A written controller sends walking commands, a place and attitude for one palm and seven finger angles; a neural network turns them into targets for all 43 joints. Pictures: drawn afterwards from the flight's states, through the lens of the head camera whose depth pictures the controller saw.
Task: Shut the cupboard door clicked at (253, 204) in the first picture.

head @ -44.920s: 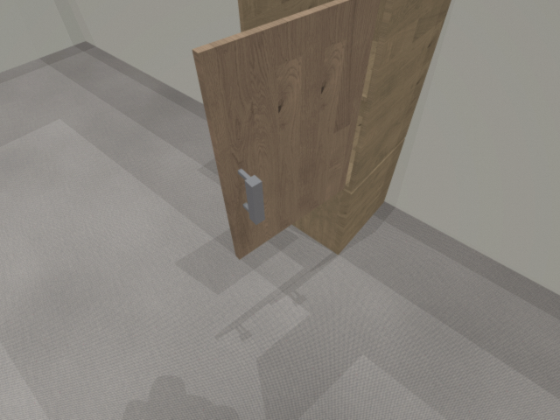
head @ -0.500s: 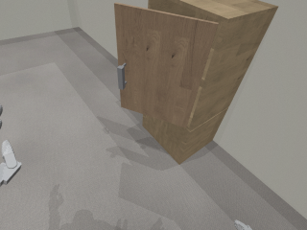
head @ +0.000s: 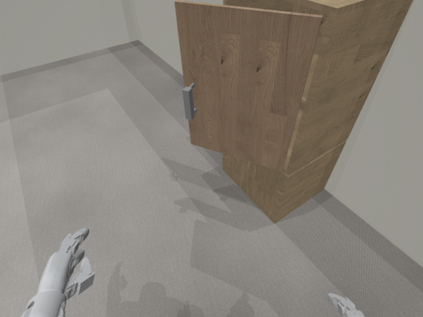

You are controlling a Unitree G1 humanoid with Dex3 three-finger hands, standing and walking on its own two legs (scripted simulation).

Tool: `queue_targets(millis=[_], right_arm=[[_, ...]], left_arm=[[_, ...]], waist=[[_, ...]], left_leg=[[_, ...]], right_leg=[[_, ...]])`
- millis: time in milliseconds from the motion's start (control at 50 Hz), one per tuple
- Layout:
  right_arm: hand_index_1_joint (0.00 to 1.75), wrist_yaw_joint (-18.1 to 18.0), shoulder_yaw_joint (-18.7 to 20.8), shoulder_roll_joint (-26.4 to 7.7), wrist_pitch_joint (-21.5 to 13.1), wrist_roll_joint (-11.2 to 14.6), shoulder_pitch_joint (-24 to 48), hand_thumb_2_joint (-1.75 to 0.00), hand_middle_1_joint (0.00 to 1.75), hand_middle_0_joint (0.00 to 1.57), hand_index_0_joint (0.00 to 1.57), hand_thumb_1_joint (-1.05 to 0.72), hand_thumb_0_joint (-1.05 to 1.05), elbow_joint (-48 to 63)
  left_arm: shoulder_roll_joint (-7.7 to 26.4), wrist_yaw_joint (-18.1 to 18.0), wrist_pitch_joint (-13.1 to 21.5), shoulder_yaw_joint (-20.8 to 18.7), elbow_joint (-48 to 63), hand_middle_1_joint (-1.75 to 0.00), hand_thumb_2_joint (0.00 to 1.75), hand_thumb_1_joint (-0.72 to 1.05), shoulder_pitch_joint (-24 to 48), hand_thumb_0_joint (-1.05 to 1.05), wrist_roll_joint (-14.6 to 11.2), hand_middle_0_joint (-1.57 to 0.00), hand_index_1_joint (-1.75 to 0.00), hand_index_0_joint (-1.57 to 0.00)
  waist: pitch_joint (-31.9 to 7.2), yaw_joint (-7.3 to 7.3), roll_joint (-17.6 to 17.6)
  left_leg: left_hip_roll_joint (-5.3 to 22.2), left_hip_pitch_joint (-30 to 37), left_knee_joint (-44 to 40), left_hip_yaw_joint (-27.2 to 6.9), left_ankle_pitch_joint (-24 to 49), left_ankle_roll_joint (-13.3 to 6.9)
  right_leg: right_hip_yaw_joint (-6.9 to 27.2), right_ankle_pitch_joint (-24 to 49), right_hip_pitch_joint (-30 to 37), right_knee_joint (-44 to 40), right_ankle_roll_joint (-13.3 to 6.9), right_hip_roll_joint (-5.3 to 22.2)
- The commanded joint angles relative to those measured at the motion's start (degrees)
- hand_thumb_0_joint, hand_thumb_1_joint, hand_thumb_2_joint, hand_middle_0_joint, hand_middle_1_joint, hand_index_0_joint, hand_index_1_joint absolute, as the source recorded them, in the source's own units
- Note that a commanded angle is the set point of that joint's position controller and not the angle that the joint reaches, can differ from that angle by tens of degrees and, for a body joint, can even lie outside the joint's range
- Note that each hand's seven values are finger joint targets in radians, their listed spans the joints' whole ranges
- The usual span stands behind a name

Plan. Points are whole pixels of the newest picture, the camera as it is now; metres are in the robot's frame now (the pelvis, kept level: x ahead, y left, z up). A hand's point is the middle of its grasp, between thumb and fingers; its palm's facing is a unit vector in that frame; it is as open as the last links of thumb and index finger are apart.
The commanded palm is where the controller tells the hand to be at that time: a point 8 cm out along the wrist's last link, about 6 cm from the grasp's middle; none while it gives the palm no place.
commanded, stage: let the arm hang, fingers relaxed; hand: left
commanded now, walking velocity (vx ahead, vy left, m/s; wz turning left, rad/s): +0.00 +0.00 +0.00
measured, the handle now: (191, 101) +0.88 +0.14 -0.07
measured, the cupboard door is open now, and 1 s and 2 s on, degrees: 31 31 31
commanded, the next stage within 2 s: look to check the result in 0.96 s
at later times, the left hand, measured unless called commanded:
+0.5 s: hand out of the picture -0.01 +0.20 -0.16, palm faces +0.00 -0.97 -0.24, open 7.3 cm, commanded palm none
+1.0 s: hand out of the picture +0.06 +0.18 -0.16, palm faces -0.01 -0.98 -0.22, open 7.4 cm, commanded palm none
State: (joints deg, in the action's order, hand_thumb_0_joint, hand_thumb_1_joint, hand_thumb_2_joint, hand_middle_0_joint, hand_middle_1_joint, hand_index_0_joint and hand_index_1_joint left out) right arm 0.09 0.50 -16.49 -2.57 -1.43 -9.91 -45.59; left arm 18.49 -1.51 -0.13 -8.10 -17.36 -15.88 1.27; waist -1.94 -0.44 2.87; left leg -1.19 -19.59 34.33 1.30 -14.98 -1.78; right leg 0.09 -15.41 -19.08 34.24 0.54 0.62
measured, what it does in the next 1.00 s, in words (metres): stands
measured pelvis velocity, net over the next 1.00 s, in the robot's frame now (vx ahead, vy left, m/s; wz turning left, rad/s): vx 0.02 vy -0.01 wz -0.03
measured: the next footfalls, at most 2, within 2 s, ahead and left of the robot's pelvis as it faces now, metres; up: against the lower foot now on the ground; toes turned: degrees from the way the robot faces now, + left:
none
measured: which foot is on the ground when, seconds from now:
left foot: down 0.00-1.00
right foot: down 0.00-1.00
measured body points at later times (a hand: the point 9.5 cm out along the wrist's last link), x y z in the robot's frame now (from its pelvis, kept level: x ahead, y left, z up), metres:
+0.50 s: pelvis +0.02 +0.00 +0.01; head +0.03 +0.00 +0.46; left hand -0.01 +0.25 -0.14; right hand +0.01 -0.24 -0.14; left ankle +0.03 +0.10 -0.73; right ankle +0.03 -0.13 -0.73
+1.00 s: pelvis +0.02 -0.01 +0.02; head +0.02 -0.01 +0.47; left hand +0.07 +0.23 -0.14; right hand +0.04 -0.26 -0.13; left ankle +0.03 +0.10 -0.73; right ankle +0.03 -0.13 -0.73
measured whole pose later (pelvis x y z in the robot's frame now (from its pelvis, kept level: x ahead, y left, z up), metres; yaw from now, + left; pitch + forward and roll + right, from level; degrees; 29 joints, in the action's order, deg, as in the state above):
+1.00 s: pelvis +0.02 -0.01 +0.02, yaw -2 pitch -2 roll +0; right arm -1.4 0.5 -12.1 0.0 -1.0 -13.7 -63.9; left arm 12.1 -0.7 0.3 -0.6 -63.9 -12.4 0.6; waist 1.3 0.4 -0.3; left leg 0.3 -9.2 22.8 2.2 -11.8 -0.7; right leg 1.1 -11.2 -8.9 22.0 -0.5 -1.0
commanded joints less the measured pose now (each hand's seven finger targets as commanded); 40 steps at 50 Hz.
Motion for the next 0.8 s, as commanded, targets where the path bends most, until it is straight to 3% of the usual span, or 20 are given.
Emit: queue_targets(millis=[0,80,140,220,300,480,780], right_arm=[[0.3,-0.4,2.03,-7.48,0.24,-0.23,-1.25,-0.9,0.3,0.2,0.2,-0.9,0.0,3.07],[0.3,-0.68,0.66,-4.6,1.53,-0.14,-0.94,-0.9,0.3,0.2,0.2,-0.9,0.0,-1.83],[0.3,-1.31,0.77,-2.96,1.79,-0.13,-1.89,-0.9,0.3,0.2,0.2,-0.9,0.0,-5.37],[0.3,-1.76,1.2,-3.07,1.91,0.37,-4.32,-0.9,0.3,0.2,0.2,-0.9,0.0,-8.85],[0.3,-2.09,1.44,-3.02,1.93,0.73,-6.62,-0.9,0.3,0.2,0.2,-0.9,0.0,-11.65],[0.3,-2.18,1.55,-2.87,1.93,0.78,-8.0,-0.9,0.3,0.2,0.2,-0.9,0.0,-14.8],[0.3,-2.03,1.46,-3.05,1.68,0.53,-6.05,-0.9,0.3,0.2,0.2,-0.9,0.0,-15.83]], left_arm=[[4.07,0.76,0.28,3.7,-12.05,-0.3,0.9,0.9,-0.21,0.0,0.25,-0.2,-0.3,-0.2],[2.62,0.33,-0.08,5.36,-24.91,-0.3,0.9,0.9,0.79,0.0,-0.09,-0.2,-0.3,-0.2],[0.49,0.31,0.05,4.98,-31.91,-0.3,0.9,0.9,-1.26,0.0,-0.05,-0.2,-0.3,-0.2],[0.86,0.44,0.54,5.49,-37.7,-0.3,0.9,0.9,-1.89,0.0,-0.31,-0.2,-0.3,-0.2],[0.45,0.37,0.76,6.08,-41.71,-0.3,0.9,0.9,-2.12,0.0,-0.44,-0.2,-0.3,-0.2],[0.68,0.05,0.72,6.31,-45.31,-0.3,0.9,0.9,-2.77,0.0,-0.44,-0.2,-0.3,-0.2],[1.68,0.01,0.88,5.81,-44.78,-0.3,0.9,0.9,0.22,0.0,-0.38,-0.2,-0.3,-0.2]], waist=[[-3.49,1.0,-12.34],[-1.92,0.54,-0.48],[-0.63,0.16,6.05],[0.63,0.34,5.39],[2.55,0.76,-0.12],[5.09,0.69,-4.45],[6.12,0.57,-2.23]], left_leg=[[4.45,4.29,-5.1,-5.2,11.54,-0.44],[5.7,5.09,-10.43,-6.14,7.89,-0.23],[5.95,4.7,-13.03,-6.19,2.48,-0.18],[6.43,5.85,-13.7,-6.2,2.36,-0.42],[7.05,7.2,-14.41,-6.31,2.88,-0.62],[6.98,7.72,-15.85,-5.61,1.4,-0.96],[6.86,8.16,-16.89,-5.41,3.65,-0.49]], right_leg=[[7.06,10.46,4.66,-7.02,-4.35,5.48],[6.24,4.77,5.97,-9.1,-2.95,3.76],[5.53,3.79,7.29,-10.92,-3.13,3.03],[5.55,5.5,8.11,-13.16,-3.45,3.29],[5.48,5.12,7.41,-14.57,-3.44,3.5],[5.73,3.1,6.5,-15.59,-3.48,3.95],[5.98,5.02,7.21,-15.93,-3.27,3.96]])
